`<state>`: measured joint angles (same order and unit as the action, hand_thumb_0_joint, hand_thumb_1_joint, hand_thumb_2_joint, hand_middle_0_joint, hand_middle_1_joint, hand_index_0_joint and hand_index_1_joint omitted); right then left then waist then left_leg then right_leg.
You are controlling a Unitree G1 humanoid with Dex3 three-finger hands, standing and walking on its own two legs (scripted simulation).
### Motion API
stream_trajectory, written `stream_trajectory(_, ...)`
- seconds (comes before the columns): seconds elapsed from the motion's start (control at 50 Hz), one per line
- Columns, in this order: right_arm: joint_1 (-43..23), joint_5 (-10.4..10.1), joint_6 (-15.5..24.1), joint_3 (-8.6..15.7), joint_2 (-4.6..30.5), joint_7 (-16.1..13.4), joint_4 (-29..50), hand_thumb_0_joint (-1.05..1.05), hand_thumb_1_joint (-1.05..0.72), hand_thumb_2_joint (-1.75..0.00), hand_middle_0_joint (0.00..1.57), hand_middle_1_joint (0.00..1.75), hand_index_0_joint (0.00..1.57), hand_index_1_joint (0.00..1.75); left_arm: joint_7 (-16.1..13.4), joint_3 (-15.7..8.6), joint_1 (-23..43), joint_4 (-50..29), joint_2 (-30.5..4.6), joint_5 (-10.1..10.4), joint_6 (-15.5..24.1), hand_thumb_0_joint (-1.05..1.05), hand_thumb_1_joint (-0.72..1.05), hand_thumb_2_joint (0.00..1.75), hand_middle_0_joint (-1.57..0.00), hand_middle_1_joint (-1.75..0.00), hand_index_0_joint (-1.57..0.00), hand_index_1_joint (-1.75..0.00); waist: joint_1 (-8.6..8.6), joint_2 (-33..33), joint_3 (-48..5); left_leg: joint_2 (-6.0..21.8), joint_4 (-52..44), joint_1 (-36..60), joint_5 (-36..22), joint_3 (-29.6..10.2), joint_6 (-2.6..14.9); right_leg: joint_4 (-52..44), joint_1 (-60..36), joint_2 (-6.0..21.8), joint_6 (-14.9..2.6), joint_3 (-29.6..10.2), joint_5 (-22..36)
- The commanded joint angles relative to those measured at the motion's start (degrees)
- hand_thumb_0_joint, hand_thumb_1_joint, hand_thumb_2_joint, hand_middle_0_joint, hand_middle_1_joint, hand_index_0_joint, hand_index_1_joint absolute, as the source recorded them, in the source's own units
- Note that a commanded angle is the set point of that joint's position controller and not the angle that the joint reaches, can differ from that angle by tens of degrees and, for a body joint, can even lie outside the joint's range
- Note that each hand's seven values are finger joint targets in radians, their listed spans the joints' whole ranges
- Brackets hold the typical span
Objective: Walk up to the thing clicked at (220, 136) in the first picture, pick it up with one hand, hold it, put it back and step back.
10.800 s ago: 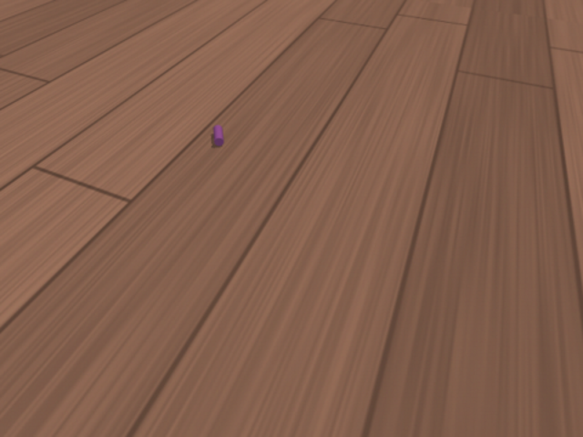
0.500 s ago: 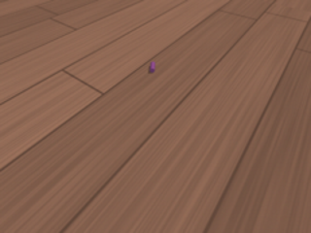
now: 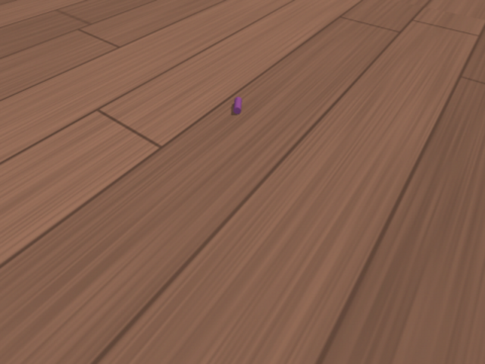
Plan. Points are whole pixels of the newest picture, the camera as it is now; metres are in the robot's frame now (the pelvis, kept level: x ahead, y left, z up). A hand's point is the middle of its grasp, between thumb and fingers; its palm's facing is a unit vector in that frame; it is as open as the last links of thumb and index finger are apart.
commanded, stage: stand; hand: left
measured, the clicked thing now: (237, 105) +1.84 +0.02 -0.76
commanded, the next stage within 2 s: walk up in 0.90 s
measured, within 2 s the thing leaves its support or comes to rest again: neither
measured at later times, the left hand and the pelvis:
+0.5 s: hand out of the picture +0.08 +0.26 -0.15, palm faces -0.04 -0.94 -0.35, open 7.4 cm; pelvis +0.00 +0.00 +0.00, yaw +0 degrees
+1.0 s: hand out of the picture +0.06 +0.27 -0.15, palm faces -0.13 -0.93 -0.35, open 7.4 cm; pelvis +0.00 +0.01 -0.01, yaw -6 degrees
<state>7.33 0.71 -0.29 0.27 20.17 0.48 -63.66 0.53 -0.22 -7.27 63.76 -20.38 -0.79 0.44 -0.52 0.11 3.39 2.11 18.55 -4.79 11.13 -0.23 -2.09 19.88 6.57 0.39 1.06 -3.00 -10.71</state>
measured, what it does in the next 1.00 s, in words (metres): stands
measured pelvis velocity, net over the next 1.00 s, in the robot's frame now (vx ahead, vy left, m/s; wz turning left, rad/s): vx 0.00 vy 0.01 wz -0.10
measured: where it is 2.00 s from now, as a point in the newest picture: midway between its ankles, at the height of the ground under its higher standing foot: (248, 287)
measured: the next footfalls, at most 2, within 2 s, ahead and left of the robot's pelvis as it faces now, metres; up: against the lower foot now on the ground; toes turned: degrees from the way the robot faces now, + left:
left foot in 1.60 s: +0.55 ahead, +0.05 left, +0.00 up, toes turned -30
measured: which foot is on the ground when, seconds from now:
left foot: down 0.00-1.00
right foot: down 0.00-1.00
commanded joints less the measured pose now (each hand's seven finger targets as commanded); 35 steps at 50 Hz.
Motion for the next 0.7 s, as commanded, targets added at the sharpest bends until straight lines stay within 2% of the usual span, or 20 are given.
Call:
stream_trajectory(0.0, -1.97, -0.23, 1.43, 2.61, 12.2, -0.74, 2.99, 0.0, -0.9, -0.9, 0.2, 0.3, 0.2, 0.3, -1.06, -2.12, 2.06, -3.57, -12.47, 0.26, 1.19, 0.0, 0.9, 0.9, -0.2, -0.3, -0.2, -0.3, 0.16, 0.04, -3.04, 5.11, -2.54, 0.15, -5.26, -3.39, 2.98, -3.55, 1.33, 6.05, -2.26, -4.09, 7.67)
stream_trajectory(0.16, -2.12, -0.22, 1.52, 2.69, 12.31, -0.73, 3.02, 0.0, -0.9, -0.9, 0.2, 0.3, 0.2, 0.3, -1.11, -2.1, 1.87, -3.71, -12.73, 0.3, 1.18, 0.0, 0.9, 0.9, -0.2, -0.3, -0.2, -0.3, 0.16, -0.47, -3.69, 5.22, -2.57, 0.31, -6.71, -3.56, 2.86, -3.05, 0.87, 6.07, -2.33, -4.02, 9.02)
stream_trajectory(0.22, -2.3, -0.24, 1.59, 2.74, 12.58, -0.76, 3.13, 0.0, -0.9, -0.9, 0.2, 0.3, 0.2, 0.3, -1.11, -2.12, 1.28, -3.71, -12.88, 0.24, 1.27, 0.0, 0.9, 0.9, -0.2, -0.3, -0.2, -0.3, 0.39, -0.3, -4.75, 5.39, -2.01, 1.54, -8.52, -3.33, 3.13, -2.76, 0.46, 6.28, -2.27, -3.98, 11.54)
stream_trajectory(0.32, -1.92, -0.34, 1.47, 2.78, 12.43, -0.77, 3.09, 0.0, -0.9, -0.9, 0.2, 0.3, 0.2, 0.3, -1.23, -2.05, 1.75, -3.8, -12.75, 0.27, 1.35, 0.0, 0.9, 0.9, -0.2, -0.3, -0.2, -0.3, 0.12, 0.07, -4.83, 5.47, -1.85, 1.63, -9.08, -3.35, 2.99, -2.56, 0.42, 6.36, -2.26, -3.77, 11.55)
stream_trajectory(0.42, -2.14, -0.33, 1.34, 2.8, 12.57, -0.73, 3.15, 0.0, -0.9, -0.9, 0.2, 0.3, 0.2, 0.3, -1.26, -1.89, 1.65, -3.83, -12.55, 0.27, 1.39, 0.0, 0.9, 0.9, -0.2, -0.3, -0.2, -0.3, 0.16, -0.08, -3.89, 5.34, -1.68, 1.18, -8.26, -3.25, 3.02, -3.12, 1.01, 6.2, -2.22, -3.77, 11.12)
stream_trajectory(0.48, -2.18, -0.27, 1.31, 2.75, 12.24, -0.68, 3.1, 0.0, -0.9, -0.9, 0.2, 0.3, 0.2, 0.3, -1.24, -1.96, 1.64, -3.73, -12.79, 0.17, 1.26, 0.0, 0.9, 0.9, -0.2, -0.3, -0.2, -0.3, 0.13, -0.12, -3.08, 5.3, -2.35, 0.66, -5.64, -3.42, 2.95, -3.36, 1.74, 6.06, -2.29, -3.84, 7.8)
stream_trajectory(0.68, -2.12, -0.25, 1.43, 2.8, 12.32, -0.69, 3.28, 0.0, -0.9, -0.9, 0.2, 0.3, 0.2, 0.3, -1.14, -1.98, 1.8, -3.92, -12.69, 0.26, 1.34, 0.0, 0.9, 0.9, -0.2, -0.3, -0.2, -0.3, 0.05, -0.23, -3.47, 5.23, -2.32, 0.48, -5.78, -3.19, 3.13, -3.28, 1.26, 6.21, -2.2, -4.22, 8.8)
